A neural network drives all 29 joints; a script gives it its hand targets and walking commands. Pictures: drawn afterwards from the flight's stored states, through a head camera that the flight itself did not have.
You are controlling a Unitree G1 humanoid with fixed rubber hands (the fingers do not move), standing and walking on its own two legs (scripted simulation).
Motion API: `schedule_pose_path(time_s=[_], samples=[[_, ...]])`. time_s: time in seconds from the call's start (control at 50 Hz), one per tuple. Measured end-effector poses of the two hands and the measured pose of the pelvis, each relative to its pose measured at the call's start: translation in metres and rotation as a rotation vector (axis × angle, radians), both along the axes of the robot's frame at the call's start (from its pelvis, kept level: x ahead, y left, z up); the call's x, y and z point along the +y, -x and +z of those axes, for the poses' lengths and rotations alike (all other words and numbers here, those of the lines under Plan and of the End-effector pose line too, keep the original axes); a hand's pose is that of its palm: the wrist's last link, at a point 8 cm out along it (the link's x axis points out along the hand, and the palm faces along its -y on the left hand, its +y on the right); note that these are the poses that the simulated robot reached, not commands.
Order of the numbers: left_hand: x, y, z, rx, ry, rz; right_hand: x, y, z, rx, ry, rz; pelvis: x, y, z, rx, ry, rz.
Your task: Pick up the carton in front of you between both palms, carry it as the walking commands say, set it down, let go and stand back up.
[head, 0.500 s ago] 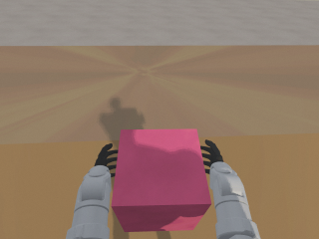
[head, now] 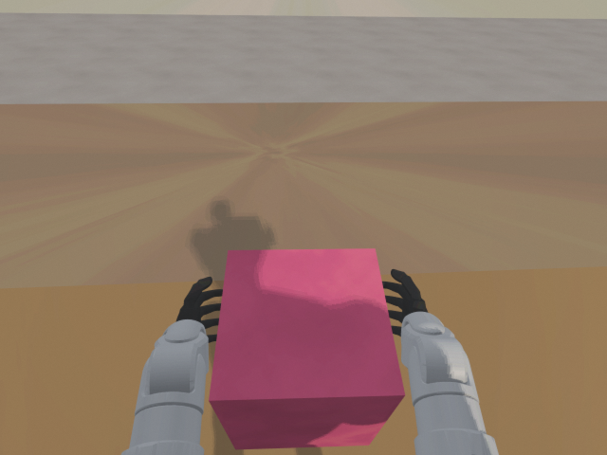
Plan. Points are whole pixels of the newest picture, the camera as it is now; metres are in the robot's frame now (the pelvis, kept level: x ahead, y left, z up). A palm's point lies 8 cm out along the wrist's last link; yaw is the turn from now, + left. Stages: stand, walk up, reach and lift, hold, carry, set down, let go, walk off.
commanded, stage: hold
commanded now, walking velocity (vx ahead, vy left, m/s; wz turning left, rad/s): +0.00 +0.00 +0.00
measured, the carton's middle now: (302, 353) +0.29 +0.00 -0.03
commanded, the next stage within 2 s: carry in 0.26 s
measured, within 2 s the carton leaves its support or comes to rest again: neither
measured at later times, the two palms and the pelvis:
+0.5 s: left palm (206, 307) +0.30 +0.13 +0.07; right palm (427, 304) +0.30 -0.17 +0.06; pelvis +0.02 -0.02 -0.01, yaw +1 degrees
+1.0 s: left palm (247, 198) +0.52 +0.09 +0.08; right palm (416, 197) +0.52 -0.21 +0.08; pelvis +0.25 -0.05 -0.02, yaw +1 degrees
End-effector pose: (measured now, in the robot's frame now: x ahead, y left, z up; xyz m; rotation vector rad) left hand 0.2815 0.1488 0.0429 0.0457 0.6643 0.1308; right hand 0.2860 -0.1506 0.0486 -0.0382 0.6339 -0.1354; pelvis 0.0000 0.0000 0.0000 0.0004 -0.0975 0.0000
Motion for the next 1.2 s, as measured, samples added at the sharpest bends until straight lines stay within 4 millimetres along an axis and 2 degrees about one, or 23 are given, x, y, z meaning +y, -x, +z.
schedule_pose_path(time_s=[0.08,0.26,0.4,0.48,0.56,0.68,0.76,0.84,0.92,0.96,1.08,1.2], samples=[[-0.001,0.002,0.006,0.000,0.000,-0.004,-0.001,0.003,0.006,0.001,0.001,-0.002,0.000,0.001,0.000,-0.016,0.000,0.000],[0.000,0.005,0.004,0.019,0.001,-0.004,0.000,0.007,0.003,0.021,-0.002,-0.007,0.001,0.009,-0.002,-0.019,-0.001,-0.005],[-0.009,-0.007,0.013,-0.031,0.007,0.007,-0.009,-0.003,0.008,-0.030,-0.025,-0.017,-0.007,0.001,-0.009,0.078,-0.005,-0.033],[-0.020,-0.018,0.022,-0.040,0.016,0.017,-0.020,-0.014,0.013,-0.038,-0.046,-0.025,-0.016,-0.015,-0.011,0.114,-0.001,0.007],[-0.018,-0.034,0.030,0.005,0.020,0.035,-0.018,-0.037,0.025,0.007,-0.058,-0.018,-0.015,-0.038,-0.004,0.152,-0.018,0.020],[-0.002,-0.073,0.035,-0.002,0.044,0.054,-0.002,-0.078,0.033,0.001,-0.079,-0.027,-0.008,-0.084,-0.011,0.175,-0.028,-0.019],[-0.011,-0.103,0.038,0.054,0.070,0.048,-0.012,-0.097,0.030,0.056,-0.074,-0.053,-0.010,-0.121,-0.004,0.192,0.000,-0.039],[-0.033,-0.147,0.044,0.046,0.062,0.011,-0.033,-0.131,0.036,0.046,-0.090,-0.097,-0.021,-0.161,-0.004,0.190,0.007,-0.038],[-0.055,-0.201,0.045,-0.009,0.061,0.001,-0.055,-0.183,0.036,-0.011,-0.107,-0.110,-0.040,-0.209,-0.020,0.168,0.013,-0.015],[-0.059,-0.223,0.042,0.007,0.059,0.012,-0.060,-0.209,0.035,0.007,-0.104,-0.096,-0.047,-0.230,-0.020,0.171,0.016,0.005],[-0.050,-0.277,0.041,0.086,0.069,0.095,-0.050,-0.287,0.037,0.092,-0.114,-0.039,-0.057,-0.294,-0.002,0.189,-0.016,0.015],[-0.037,-0.355,0.044,0.056,0.066,0.113,-0.037,-0.369,0.038,0.062,-0.095,-0.004,-0.049,-0.374,-0.002,0.187,-0.028,0.005]])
